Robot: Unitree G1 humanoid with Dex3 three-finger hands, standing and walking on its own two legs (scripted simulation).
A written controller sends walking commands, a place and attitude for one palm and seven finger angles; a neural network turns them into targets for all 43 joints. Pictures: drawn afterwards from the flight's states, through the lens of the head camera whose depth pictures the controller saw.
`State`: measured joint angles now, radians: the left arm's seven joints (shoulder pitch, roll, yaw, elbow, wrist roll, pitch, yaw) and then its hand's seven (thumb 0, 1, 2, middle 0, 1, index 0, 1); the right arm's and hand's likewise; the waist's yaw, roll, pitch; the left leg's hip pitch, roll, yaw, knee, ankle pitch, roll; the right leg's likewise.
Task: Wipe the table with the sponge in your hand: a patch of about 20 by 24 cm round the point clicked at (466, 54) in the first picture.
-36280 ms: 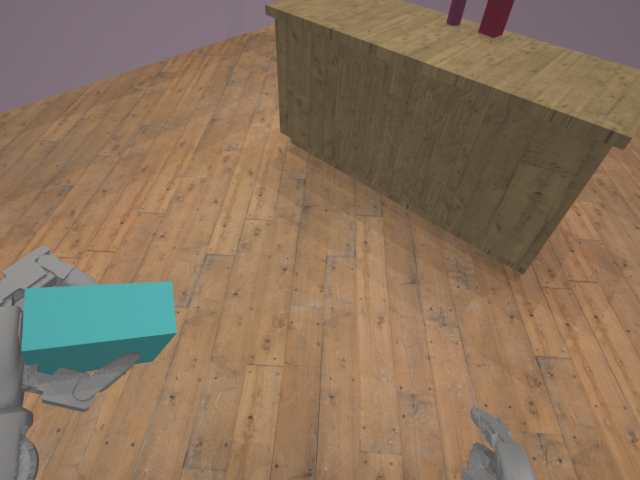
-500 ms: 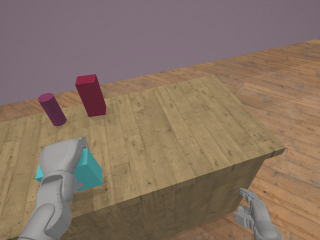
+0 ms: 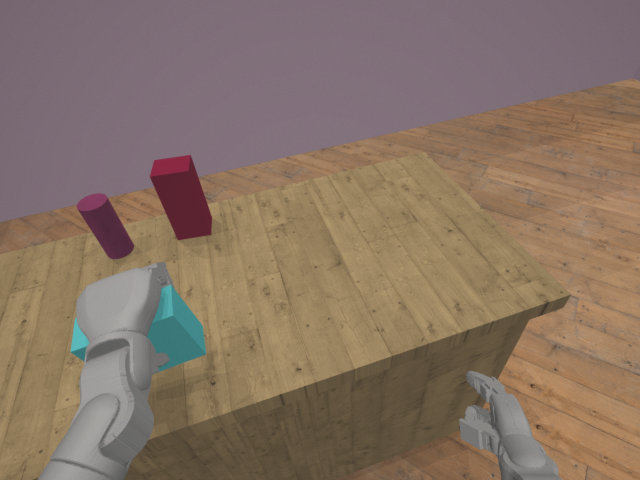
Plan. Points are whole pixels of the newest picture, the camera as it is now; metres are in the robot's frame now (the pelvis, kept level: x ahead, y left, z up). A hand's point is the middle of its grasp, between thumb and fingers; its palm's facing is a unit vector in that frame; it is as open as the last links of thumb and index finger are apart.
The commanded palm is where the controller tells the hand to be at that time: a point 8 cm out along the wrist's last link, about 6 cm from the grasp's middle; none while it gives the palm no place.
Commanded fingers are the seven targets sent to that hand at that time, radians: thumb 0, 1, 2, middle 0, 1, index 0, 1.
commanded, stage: move the sponge above the wiping area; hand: left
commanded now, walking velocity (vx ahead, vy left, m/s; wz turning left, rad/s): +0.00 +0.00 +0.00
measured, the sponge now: (150, 343) +0.25 +0.28 +0.04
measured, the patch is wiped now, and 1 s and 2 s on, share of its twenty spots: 0.00 0.00 0.10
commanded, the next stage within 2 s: lower the sponge onto the table in 0.04 s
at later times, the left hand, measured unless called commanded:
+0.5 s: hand (140, 329) +0.25 +0.29 +0.07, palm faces +0.05 -0.12 -0.99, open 9.4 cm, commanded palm +0.21 +0.27 +0.13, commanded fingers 0.00 0.10 1.30 -1.20 -1.60 -1.20 -1.60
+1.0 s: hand (147, 354) +0.23 +0.28 +0.04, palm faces -0.04 -0.16 -0.99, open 9.4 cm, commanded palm +0.21 +0.27 +0.11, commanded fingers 0.00 0.10 1.30 -1.20 -1.60 -1.20 -1.60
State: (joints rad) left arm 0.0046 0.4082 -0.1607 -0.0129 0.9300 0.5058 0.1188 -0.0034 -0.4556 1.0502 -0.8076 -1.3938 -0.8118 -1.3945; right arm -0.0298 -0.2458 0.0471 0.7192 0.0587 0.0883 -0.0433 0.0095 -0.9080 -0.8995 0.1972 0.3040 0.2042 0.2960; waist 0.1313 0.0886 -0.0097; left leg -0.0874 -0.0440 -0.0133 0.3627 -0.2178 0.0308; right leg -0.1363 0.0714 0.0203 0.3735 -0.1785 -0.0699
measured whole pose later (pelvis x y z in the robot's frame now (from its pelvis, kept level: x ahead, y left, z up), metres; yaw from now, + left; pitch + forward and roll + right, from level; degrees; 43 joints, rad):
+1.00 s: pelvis +0.00 +0.01 +0.00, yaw +1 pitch -2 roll +0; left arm 0.06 0.37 -0.17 0.04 0.92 0.51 0.09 0.00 -0.45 1.05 -0.80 -1.40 -0.81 -1.40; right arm -0.02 -0.26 0.04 0.70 0.06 0.09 -0.05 0.01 -0.91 -0.90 0.20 0.30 0.20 0.30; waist 0.11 0.09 -0.02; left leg -0.13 -0.06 -0.02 0.39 -0.22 0.04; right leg -0.17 0.06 0.02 0.39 -0.18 -0.06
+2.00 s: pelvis +0.00 +0.01 -0.01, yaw +0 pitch +3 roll +0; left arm -0.21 0.40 -0.10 0.48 0.96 0.35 0.21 -0.01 -0.46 1.06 -0.81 -1.40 -0.81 -1.40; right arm 0.08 -0.26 0.01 0.74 0.08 0.09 -0.08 0.01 -0.91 -0.90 0.20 0.30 0.20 0.30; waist 0.07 0.05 -0.05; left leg -0.27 -0.05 -0.02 0.46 -0.25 0.04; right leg -0.31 0.07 0.02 0.45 -0.20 -0.06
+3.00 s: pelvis -0.01 +0.02 -0.02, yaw +1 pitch +14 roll -2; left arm -0.72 0.59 0.01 1.10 1.04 0.15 0.26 0.01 -0.47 1.07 -0.81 -1.38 -0.82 -1.40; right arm 0.25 -0.27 0.00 0.75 0.08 0.10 -0.05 0.00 -0.91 -0.90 0.20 0.30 0.21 0.30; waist -0.05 0.03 -0.11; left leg -0.59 -0.05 -0.03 0.63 -0.29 0.06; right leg -0.59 0.07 0.00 0.55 -0.21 -0.04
